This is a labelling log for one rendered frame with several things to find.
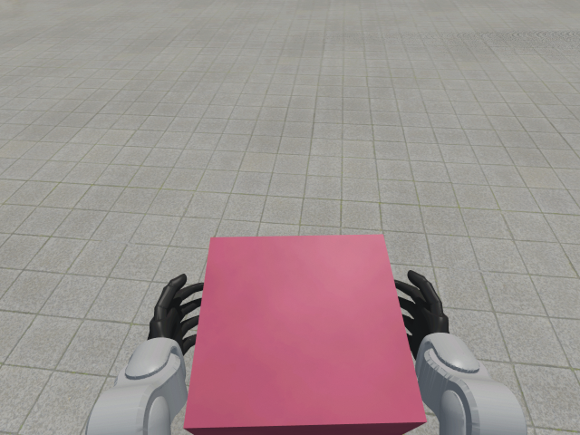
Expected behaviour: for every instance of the left robot forearm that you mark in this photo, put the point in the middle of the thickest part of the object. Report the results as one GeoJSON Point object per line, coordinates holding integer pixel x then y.
{"type": "Point", "coordinates": [147, 394]}

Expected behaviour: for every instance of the right robot hand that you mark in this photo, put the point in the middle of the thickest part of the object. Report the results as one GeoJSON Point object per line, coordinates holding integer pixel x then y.
{"type": "Point", "coordinates": [427, 311]}

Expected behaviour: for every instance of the carton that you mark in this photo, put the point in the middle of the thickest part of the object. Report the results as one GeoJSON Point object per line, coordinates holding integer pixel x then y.
{"type": "Point", "coordinates": [301, 335]}

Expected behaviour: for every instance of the right robot forearm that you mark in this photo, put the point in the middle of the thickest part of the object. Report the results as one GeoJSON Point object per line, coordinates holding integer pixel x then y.
{"type": "Point", "coordinates": [459, 390]}

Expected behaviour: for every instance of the left robot hand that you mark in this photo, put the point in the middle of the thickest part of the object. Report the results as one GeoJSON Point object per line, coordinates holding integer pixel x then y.
{"type": "Point", "coordinates": [168, 313]}

